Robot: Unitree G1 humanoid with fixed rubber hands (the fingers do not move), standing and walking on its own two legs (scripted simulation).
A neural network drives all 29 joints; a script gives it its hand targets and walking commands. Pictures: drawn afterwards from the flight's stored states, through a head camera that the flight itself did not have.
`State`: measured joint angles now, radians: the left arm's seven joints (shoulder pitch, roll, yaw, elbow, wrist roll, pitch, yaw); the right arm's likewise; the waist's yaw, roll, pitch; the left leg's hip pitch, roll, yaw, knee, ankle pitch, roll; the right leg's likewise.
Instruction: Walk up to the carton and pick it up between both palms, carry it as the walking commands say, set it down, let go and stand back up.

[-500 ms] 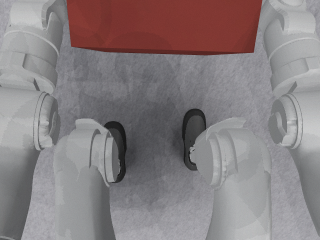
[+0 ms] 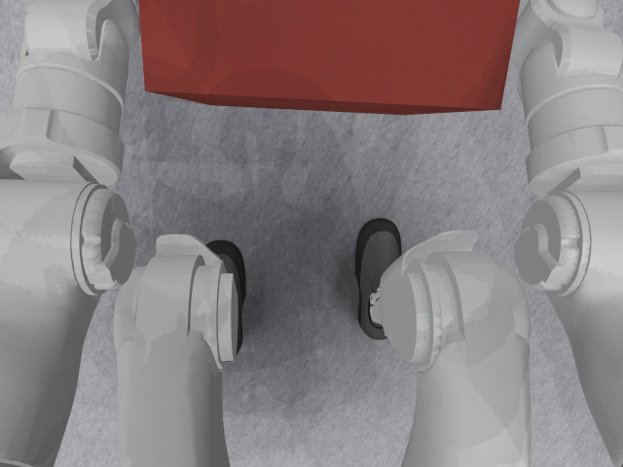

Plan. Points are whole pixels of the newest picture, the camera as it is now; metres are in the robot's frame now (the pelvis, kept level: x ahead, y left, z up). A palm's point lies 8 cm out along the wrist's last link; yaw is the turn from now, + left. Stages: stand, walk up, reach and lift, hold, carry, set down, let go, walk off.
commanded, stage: reach and lift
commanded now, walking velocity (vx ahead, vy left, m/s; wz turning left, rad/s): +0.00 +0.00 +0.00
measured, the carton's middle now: out of the picture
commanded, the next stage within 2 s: none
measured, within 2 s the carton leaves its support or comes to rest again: leaves its support in 0.22 s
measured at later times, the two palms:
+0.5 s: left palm out of the picture +0.57 +0.16 -0.10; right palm out of the picture +0.55 -0.21 -0.10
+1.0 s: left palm out of the picture +0.56 +0.16 -0.05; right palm out of the picture +0.54 -0.21 -0.05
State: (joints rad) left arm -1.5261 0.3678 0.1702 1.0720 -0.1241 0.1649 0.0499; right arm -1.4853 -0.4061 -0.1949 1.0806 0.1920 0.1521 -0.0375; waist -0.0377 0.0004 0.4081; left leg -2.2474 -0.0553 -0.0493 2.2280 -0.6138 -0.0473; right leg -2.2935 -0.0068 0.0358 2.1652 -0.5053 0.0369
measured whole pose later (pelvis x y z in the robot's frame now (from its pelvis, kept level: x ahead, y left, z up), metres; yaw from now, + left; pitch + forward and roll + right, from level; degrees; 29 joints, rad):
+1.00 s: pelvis +0.01 +0.00 +0.07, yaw +1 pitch +49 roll +0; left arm -1.30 0.28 0.28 0.82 -0.01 0.34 0.02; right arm -1.25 -0.27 -0.37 0.76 -0.01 0.36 -0.01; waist -0.05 0.02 0.02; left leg -2.23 -0.09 -0.07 1.95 -0.57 -0.06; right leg -2.26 0.03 0.06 1.91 -0.49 0.05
